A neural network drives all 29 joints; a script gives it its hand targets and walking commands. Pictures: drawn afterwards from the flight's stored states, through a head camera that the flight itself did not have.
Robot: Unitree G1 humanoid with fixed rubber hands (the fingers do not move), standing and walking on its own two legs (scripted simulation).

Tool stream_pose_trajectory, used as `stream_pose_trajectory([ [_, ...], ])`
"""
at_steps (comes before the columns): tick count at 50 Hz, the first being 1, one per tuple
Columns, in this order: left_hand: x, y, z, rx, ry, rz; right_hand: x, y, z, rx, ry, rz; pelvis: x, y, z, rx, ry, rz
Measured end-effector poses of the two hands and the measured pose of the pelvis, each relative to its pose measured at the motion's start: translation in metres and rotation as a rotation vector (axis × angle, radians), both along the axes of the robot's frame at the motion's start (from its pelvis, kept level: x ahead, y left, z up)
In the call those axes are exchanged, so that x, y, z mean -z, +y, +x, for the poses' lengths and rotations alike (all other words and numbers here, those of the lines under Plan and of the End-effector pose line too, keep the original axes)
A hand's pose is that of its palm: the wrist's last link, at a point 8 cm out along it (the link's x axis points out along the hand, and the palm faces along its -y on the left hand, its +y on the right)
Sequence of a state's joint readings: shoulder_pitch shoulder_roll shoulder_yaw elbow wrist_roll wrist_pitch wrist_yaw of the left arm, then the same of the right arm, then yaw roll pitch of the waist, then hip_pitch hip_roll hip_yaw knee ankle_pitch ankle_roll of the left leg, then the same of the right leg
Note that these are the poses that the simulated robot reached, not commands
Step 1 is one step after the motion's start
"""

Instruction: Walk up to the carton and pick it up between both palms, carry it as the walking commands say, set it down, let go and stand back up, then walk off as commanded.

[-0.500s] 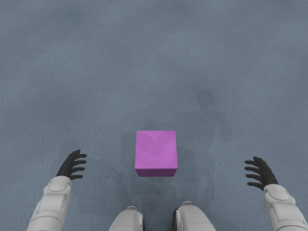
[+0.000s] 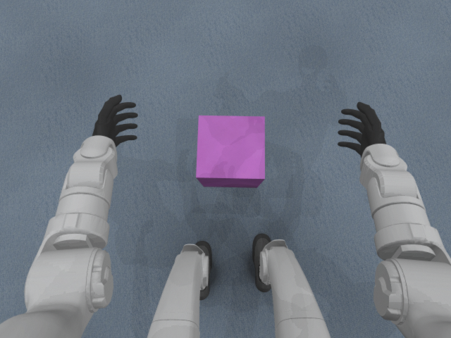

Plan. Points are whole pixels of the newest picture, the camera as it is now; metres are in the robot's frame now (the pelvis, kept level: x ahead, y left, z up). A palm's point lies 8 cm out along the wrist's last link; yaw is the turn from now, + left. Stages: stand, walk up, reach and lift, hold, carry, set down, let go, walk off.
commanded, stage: reach and lift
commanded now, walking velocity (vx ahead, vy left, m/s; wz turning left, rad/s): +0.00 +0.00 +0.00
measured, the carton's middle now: (230, 155) +0.51 +0.00 -0.57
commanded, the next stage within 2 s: none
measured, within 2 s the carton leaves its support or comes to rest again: neither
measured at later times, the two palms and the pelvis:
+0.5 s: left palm (139, 92) +0.54 +0.19 -0.13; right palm (330, 95) +0.53 -0.20 -0.14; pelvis +0.01 +0.00 -0.03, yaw +1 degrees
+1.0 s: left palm (156, 117) +0.54 +0.19 -0.26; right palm (309, 118) +0.53 -0.19 -0.26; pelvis -0.01 +0.00 -0.14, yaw +1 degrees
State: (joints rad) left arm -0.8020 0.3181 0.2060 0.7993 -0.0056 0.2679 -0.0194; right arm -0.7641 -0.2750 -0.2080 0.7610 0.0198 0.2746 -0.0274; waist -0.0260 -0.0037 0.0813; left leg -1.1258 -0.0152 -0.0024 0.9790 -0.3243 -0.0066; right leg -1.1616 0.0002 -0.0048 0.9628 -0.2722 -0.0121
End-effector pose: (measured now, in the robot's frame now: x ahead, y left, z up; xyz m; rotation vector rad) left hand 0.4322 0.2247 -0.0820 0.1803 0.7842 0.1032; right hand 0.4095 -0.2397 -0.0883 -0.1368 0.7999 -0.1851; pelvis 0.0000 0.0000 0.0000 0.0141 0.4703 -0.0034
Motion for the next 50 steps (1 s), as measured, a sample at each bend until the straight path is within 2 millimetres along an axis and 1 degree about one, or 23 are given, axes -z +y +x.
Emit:
stream_pose_trajectory([
  [7, 0.015, -0.014, 0.037, -0.009, -0.051, -0.036, 0.015, 0.013, 0.040, -0.002, -0.055, 0.028, 0.011, -0.001, -0.001, 0.000, 0.094, 0.005],
  [16, 0.034, -0.025, 0.082, -0.016, -0.113, -0.070, 0.034, 0.030, 0.088, -0.004, -0.127, 0.058, 0.023, -0.001, 0.006, -0.004, 0.211, 0.006],
  [20, 0.042, -0.030, 0.099, -0.018, -0.140, -0.084, 0.040, 0.037, 0.108, -0.006, -0.155, 0.072, 0.027, 0.000, 0.010, -0.007, 0.265, 0.004],
  [23, 0.048, -0.034, 0.108, -0.018, -0.159, -0.093, 0.046, 0.041, 0.119, -0.009, -0.171, 0.076, 0.030, 0.000, 0.013, -0.008, 0.302, 0.002],
  [26, 0.055, -0.038, 0.111, -0.016, -0.168, -0.099, 0.052, 0.043, 0.121, -0.012, -0.177, 0.077, 0.030, 0.001, 0.016, -0.010, 0.329, -0.001],
  [31, 0.067, -0.040, 0.107, -0.022, -0.164, -0.100, 0.063, 0.042, 0.118, -0.012, -0.173, 0.074, 0.032, 0.002, 0.017, -0.012, 0.358, -0.005],
  [35, 0.080, -0.039, 0.104, -0.029, -0.150, -0.098, 0.076, 0.043, 0.116, -0.011, -0.159, 0.076, 0.041, 0.003, 0.014, -0.011, 0.375, -0.005],
  [38, 0.094, -0.039, 0.104, -0.033, -0.141, -0.096, 0.091, 0.045, 0.116, -0.010, -0.148, 0.081, 0.055, 0.003, 0.010, -0.011, 0.385, -0.006],
  [41, 0.112, -0.039, 0.104, -0.037, -0.139, -0.097, 0.110, 0.049, 0.117, -0.008, -0.143, 0.086, 0.074, 0.003, 0.005, -0.012, 0.394, -0.006],
  [45, 0.140, -0.040, 0.105, -0.043, -0.141, -0.097, 0.139, 0.051, 0.117, -0.001, -0.145, 0.085, 0.101, 0.002, -0.002, -0.013, 0.398, -0.007],
  [50, 0.176, -0.039, 0.105, -0.049, -0.149, -0.093, 0.174, 0.049, 0.118, 0.010, -0.152, 0.079, 0.137, 0.001, -0.008, -0.015, 0.396, -0.007],
])
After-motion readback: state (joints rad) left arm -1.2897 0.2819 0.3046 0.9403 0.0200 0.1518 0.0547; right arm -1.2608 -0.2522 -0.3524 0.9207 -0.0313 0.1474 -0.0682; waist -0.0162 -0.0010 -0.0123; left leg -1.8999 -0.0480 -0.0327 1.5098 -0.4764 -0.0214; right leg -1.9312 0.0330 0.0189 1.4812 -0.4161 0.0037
